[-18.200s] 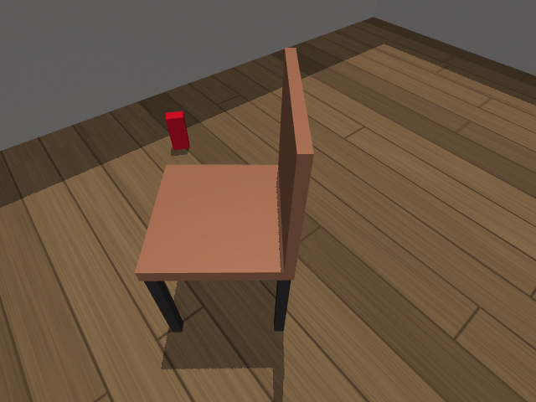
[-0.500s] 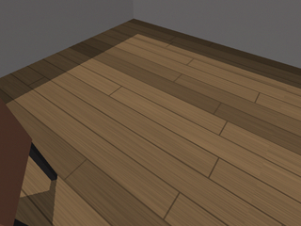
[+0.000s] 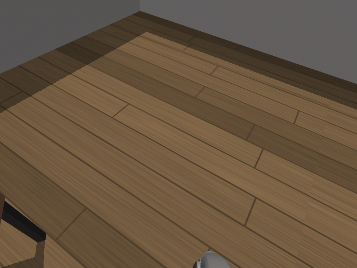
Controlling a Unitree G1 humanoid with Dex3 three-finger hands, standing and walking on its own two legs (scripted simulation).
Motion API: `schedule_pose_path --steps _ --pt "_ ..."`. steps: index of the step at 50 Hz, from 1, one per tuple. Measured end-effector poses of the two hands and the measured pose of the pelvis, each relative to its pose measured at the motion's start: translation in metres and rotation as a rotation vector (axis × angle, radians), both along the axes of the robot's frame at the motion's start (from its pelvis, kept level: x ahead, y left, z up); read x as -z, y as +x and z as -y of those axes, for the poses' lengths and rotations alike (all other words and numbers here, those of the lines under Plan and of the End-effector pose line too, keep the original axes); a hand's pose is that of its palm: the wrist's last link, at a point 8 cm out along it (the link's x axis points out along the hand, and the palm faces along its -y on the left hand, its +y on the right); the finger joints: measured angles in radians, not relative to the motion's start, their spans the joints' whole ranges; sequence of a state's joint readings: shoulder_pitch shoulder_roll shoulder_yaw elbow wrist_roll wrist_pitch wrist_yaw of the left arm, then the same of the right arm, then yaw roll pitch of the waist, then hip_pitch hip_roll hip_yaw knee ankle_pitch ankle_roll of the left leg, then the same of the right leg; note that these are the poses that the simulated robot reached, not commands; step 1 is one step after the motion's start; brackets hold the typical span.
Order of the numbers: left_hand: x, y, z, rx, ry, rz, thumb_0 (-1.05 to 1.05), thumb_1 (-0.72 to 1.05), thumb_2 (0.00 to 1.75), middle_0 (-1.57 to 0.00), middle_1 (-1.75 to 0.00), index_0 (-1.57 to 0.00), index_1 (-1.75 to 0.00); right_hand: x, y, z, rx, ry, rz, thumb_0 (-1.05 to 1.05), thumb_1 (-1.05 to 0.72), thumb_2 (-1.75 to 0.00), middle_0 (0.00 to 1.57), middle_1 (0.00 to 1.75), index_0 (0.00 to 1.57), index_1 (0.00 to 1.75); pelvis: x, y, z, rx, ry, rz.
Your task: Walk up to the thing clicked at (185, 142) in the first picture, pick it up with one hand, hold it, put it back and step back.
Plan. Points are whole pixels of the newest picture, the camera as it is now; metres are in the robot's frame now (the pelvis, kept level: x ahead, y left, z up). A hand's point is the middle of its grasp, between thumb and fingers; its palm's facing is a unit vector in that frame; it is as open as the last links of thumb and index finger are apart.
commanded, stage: walk up
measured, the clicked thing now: out of the picture +0.86 +1.40 -0.66
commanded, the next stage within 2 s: none
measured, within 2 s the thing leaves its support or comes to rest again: neither
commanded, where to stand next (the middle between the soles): +0.99 -0.03 m, yaw +2 degrees
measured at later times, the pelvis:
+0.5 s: pelvis +0.26 -0.03 +0.00, yaw +0 degrees
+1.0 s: pelvis +0.50 -0.03 -0.01, yaw -1 degrees
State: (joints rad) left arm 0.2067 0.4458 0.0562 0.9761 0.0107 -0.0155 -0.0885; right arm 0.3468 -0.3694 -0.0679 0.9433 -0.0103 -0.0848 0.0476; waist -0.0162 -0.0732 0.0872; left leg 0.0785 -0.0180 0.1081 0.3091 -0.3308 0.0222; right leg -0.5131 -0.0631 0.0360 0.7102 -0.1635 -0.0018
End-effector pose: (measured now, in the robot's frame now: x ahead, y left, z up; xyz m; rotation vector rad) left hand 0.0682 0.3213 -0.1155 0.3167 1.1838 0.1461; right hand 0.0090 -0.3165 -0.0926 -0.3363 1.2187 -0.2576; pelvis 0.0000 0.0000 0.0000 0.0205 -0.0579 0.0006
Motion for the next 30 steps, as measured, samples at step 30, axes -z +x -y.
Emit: schedule_pose_path --steps 30 --pt "-0.006 0.275 0.013 -0.068 0.056 0.025 0.00 0.90 0.90 -0.21 -0.30 -0.20 -0.30 0.010 0.382 0.025 -0.141 0.011 0.043 0.01 -0.90 -0.90 0.20 0.30 0.20 0.30 0.010 0.319 0.021 -0.014 -0.064 -0.030"
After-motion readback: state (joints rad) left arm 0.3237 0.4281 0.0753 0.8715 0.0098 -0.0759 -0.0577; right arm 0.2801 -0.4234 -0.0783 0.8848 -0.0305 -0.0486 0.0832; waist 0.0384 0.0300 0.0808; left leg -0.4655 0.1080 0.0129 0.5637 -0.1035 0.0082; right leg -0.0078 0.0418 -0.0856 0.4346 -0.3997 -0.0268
